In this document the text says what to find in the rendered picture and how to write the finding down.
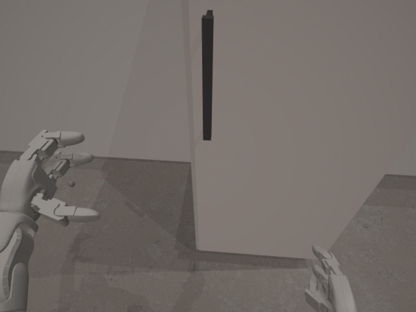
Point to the robot right hand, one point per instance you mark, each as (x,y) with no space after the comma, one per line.
(336,286)

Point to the handle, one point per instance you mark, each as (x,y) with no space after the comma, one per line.
(207,71)

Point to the left robot forearm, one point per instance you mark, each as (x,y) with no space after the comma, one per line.
(17,231)

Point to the robot left hand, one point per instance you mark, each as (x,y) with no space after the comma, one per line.
(20,191)

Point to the fridge door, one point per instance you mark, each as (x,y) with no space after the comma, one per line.
(312,103)

